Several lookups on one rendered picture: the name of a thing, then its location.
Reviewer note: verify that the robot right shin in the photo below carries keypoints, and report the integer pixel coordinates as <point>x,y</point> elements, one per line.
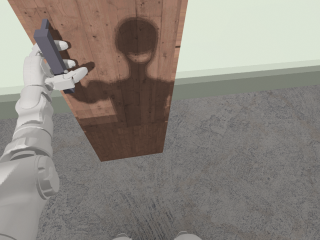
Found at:
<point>181,233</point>

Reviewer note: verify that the robot left shin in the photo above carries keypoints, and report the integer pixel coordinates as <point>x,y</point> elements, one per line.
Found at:
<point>121,235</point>

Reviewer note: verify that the cupboard door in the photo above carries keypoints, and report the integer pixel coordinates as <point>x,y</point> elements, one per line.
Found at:
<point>128,48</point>

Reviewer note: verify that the robot left forearm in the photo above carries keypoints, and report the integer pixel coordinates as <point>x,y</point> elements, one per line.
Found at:
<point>34,129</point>

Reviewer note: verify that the robot left upper arm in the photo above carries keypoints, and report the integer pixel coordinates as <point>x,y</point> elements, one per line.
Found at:
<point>26,184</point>

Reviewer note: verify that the left robot hand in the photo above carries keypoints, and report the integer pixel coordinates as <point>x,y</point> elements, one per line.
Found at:
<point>37,73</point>

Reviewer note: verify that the handle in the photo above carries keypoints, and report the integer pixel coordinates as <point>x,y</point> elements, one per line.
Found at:
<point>50,51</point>

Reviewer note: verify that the robot shin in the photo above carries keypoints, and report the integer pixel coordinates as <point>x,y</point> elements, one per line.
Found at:
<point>181,233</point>
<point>121,235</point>

